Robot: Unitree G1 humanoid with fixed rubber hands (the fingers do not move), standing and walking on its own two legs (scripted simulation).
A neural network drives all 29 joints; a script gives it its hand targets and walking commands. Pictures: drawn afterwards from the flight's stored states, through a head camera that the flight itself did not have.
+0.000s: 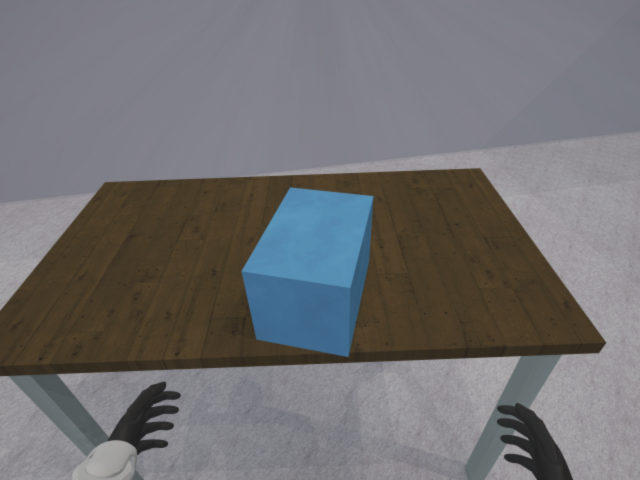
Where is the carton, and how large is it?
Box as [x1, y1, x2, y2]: [242, 187, 373, 356]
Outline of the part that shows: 290,187 242,269 242,275 256,339 348,356 368,263 373,196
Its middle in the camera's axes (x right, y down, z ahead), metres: -0.01 +0.05 +0.68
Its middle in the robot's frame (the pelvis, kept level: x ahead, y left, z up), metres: +0.48 +0.04 +0.01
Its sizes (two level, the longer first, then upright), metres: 0.237 0.160 0.161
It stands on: a table, 0.69 m high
